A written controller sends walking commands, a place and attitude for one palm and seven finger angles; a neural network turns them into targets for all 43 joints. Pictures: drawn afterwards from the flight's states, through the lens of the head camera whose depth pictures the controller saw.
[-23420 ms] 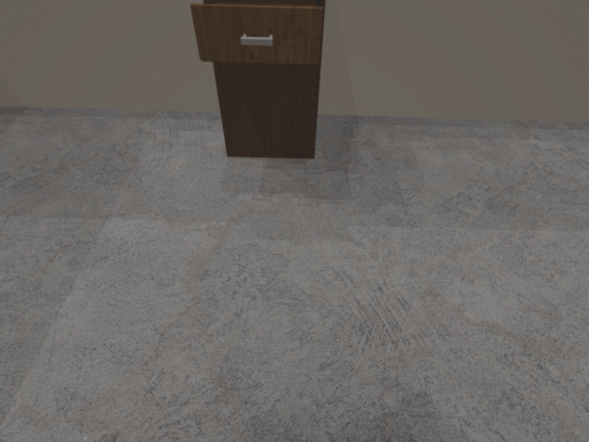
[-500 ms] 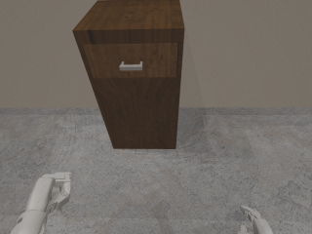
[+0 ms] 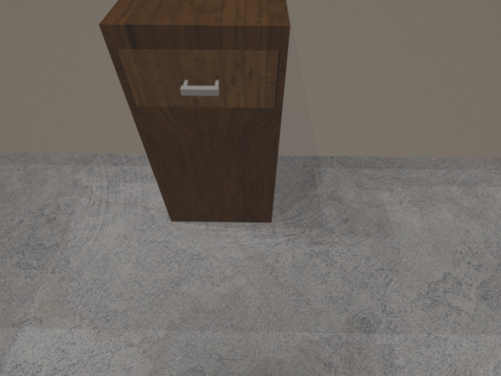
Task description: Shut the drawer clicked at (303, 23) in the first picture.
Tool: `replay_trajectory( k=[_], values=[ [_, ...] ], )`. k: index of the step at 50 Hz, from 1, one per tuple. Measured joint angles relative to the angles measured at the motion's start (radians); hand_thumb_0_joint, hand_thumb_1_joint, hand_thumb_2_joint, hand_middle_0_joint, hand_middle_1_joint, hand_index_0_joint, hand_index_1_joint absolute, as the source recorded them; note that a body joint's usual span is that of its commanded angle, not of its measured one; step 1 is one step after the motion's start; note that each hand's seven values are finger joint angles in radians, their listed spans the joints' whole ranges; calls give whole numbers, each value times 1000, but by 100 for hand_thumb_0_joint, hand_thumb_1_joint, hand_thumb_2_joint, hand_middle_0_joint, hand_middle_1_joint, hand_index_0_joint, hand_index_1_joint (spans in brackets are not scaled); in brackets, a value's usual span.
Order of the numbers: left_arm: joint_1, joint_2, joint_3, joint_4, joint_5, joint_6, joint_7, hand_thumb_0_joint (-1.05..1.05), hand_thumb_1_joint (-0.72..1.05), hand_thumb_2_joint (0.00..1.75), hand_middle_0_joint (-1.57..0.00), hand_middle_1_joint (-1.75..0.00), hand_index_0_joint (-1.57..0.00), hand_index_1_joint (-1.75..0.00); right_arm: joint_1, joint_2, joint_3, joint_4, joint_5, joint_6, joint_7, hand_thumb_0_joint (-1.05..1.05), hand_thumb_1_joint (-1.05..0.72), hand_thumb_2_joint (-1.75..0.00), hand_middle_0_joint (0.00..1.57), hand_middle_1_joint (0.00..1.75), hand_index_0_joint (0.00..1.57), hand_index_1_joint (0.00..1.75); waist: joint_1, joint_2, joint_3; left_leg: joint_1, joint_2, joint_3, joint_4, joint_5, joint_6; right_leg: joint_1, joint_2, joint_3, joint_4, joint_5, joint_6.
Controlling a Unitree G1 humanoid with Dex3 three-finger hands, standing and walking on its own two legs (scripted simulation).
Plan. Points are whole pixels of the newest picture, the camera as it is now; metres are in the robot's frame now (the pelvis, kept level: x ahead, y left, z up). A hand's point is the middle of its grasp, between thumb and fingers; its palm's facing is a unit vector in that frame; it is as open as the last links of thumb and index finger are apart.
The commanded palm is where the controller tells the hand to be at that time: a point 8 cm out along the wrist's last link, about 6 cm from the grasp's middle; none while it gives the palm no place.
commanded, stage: let the arm hang, fingers relaxed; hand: left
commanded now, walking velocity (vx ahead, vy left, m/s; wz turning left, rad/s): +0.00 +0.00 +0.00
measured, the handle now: (200, 86) +0.85 +0.20 -0.02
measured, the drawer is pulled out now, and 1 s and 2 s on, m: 0.00 0.00 0.00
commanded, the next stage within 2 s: look to check the result in 0.48 s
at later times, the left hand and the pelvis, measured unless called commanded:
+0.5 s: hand out of the picture +0.03 +0.18 -0.17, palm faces +0.00 -0.98 -0.21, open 7.3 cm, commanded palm none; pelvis +0.01 +0.00 +0.00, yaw -1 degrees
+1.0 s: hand out of the picture +0.04 +0.20 -0.17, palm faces -0.02 -0.97 -0.25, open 7.4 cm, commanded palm none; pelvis +0.02 +0.00 +0.00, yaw -1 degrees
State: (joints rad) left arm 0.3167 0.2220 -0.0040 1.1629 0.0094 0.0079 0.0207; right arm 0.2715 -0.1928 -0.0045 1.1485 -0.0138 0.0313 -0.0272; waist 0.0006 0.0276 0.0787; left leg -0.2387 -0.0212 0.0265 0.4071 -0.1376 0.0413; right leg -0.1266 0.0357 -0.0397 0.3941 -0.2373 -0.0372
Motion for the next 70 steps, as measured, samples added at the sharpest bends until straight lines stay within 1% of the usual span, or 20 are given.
replay_trajectory(
  k=[4,7,15,23,33,52,70],
  values=[
    [-24,-20,-3,-3,0,-7,2,1,91,90,-35,-47,-35,-48,-16,13,0,2,-2,-3,1,0,-91,-90,20,30,20,29,-3,5,-14,7,-1,3,-5,2,0,2,-2,3,4,-2,0],
    [-45,-36,-4,-13,1,-11,3,1,91,90,-29,-40,-29,-40,-29,22,-2,-1,-3,-6,2,0,-91,-90,20,30,20,29,-5,4,-25,9,-2,5,-6,2,0,2,-2,5,7,-4,0],
    [-84,-69,-3,-37,4,-21,2,0,91,90,-22,-31,-21,-32,-45,27,-7,-7,-6,-15,-1,0,-91,-90,20,30,20,29,-10,-5,-42,16,-1,10,-12,0,-2,4,-2,10,7,-6,0],
    [-88,-53,5,-36,3,-23,3,1,91,90,-20,-30,-20,-30,-42,17,-9,-1,-5,-20,-3,0,-91,-90,20,30,20,29,-12,-12,-34,24,2,10,-18,-3,-5,16,2,12,-8,-4,-2],
    [-80,-30,8,-19,1,-20,1,1,91,90,-20,-29,-20,-30,-46,-6,-11,6,-4,-18,-4,0,-91,-90,20,30,20,29,-9,-9,-18,32,3,11,-27,-6,-6,27,3,14,-25,-2,-2],
    [-112,-10,5,-17,2,-26,-2,1,91,90,-20,-29,-20,-30,-103,-34,-7,0,-2,-24,0,0,-91,-90,20,30,20,29,-4,-7,-25,57,2,16,-52,-6,-8,51,2,20,-53,2,-2],
    [-132,13,10,-24,1,-29,-2,1,91,90,-20,-29,-20,-30,-108,-54,-8,5,-1,-25,1,0,-91,-90,20,30,20,29,-7,-12,-29,75,4,16,-67,-9,-11,74,5,22,-79,5,-4]
  ],
)
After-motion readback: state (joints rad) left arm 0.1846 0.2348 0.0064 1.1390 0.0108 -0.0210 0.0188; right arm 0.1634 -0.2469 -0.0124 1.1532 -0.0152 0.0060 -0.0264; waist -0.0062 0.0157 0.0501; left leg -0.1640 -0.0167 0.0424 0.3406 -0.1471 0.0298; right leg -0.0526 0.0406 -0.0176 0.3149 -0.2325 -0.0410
